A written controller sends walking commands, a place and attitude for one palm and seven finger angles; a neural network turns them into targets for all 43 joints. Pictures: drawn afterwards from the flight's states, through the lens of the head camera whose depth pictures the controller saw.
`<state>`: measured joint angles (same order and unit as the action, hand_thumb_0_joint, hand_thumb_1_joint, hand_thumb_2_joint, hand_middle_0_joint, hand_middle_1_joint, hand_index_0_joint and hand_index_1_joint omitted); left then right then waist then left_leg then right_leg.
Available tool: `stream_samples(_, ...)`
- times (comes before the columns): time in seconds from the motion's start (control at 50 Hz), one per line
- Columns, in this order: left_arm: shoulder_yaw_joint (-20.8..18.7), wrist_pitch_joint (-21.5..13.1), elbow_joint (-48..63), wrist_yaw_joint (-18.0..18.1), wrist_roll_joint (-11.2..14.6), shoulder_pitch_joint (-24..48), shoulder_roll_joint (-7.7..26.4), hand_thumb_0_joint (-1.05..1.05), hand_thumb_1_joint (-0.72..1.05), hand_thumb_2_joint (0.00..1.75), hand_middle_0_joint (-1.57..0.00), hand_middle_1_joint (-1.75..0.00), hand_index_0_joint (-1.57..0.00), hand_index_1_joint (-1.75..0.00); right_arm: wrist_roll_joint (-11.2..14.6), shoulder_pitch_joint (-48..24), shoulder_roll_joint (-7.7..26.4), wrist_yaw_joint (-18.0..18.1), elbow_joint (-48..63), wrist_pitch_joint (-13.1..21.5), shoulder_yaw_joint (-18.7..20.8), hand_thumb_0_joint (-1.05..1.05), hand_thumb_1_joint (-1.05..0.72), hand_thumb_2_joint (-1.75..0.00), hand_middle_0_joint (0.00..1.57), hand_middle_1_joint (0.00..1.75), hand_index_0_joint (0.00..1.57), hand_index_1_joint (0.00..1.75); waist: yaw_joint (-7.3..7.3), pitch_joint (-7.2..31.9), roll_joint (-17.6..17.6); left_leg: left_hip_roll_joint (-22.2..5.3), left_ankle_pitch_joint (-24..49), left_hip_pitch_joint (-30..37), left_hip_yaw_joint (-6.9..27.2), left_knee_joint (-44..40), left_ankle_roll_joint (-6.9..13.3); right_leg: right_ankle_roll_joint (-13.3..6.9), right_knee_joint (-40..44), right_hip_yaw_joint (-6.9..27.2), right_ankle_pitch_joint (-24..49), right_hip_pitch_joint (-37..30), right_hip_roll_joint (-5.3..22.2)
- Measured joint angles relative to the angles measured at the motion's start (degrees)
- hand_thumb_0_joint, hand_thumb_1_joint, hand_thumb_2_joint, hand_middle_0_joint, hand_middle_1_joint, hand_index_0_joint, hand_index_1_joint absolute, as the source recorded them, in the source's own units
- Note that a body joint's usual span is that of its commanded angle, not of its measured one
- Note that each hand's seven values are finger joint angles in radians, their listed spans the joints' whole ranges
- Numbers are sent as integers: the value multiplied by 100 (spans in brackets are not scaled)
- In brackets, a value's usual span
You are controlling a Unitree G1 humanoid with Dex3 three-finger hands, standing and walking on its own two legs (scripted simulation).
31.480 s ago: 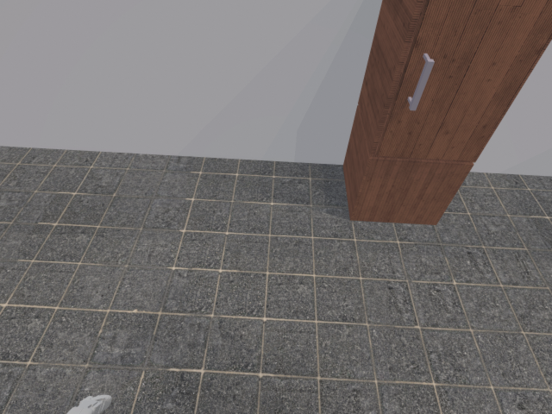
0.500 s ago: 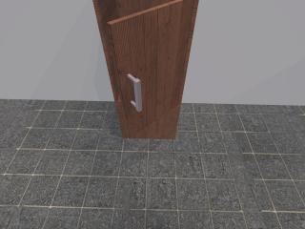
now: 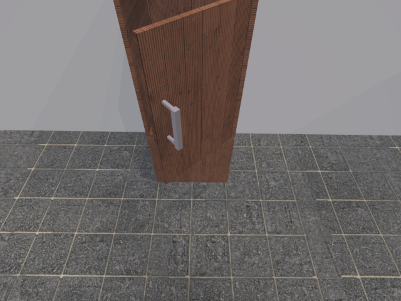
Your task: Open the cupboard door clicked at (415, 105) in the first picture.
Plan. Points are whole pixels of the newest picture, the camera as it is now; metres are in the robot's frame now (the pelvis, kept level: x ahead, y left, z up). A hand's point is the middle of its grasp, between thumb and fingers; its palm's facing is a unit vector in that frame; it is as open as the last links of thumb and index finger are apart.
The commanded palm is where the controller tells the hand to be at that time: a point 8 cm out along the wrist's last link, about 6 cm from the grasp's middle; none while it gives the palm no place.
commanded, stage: look to check the result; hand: left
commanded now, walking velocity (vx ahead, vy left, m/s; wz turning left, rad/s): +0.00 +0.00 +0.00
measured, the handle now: (172, 126) +0.58 +0.11 -0.03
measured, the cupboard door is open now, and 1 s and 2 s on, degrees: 43 43 43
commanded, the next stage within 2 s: walk to a spot facing it in 0.44 s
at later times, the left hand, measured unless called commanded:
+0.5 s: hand out of the picture +0.07 +0.21 -0.17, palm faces -0.01 -0.96 -0.28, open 7.4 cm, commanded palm none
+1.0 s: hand out of the picture +0.09 +0.17 -0.18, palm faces -0.14 -0.95 -0.29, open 7.4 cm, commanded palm none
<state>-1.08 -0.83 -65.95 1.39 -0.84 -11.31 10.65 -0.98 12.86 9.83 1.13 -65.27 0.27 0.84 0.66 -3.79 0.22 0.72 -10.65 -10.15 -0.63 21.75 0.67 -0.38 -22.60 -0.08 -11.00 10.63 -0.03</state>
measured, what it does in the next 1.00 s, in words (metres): stands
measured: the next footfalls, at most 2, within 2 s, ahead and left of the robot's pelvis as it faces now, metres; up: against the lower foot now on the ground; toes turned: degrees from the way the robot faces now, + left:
left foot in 1.46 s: +0.13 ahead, +0.09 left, +0.00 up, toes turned -30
right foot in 1.82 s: -0.04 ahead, -0.15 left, +0.00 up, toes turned -45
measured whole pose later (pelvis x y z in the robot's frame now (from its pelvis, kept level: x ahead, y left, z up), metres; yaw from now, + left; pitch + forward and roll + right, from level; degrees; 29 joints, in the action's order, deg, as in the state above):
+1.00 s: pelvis +0.01 -0.04 -0.02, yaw -12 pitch +0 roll +2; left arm -4.3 2.1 -56.7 -0.7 -1.6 -12.1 12.3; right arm -1.1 10.3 12.3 1.6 -58.2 -2.8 3.3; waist -1.7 -6.5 0.8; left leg -4.8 -24.0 -15.7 -8.6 39.8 -1.8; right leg -1.9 -38.4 1.9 -20.8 18.2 -1.1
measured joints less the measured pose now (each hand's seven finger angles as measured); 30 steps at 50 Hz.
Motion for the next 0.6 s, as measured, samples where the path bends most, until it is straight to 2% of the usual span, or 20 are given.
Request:
stream_samples(0.32, -8, -35, -30, -27, 4, 168, 259, 1, 91, 90, -20, -30, -20, -30, 1, -329, 325, -15, 2, 10, 18, 0, -91, -90, 20, 30, 20, 30, -23, 19, 8, -48, -16, 198, 4, -173, -38, -35, 205, -2, 7, -207, -50)
stream_samples(0.6, 4, -63, 39, -50, 6, 374, 426, 1, 91, 90, -20, -30, -20, -30, -5, -472, 476, -44, 7, 17, -5, 0, -90, -90, 20, 30, 20, 30, -11, 72, -11, -75, -1, 332, -2, -325, -64, -55, 350, 6, 23, -332, -76)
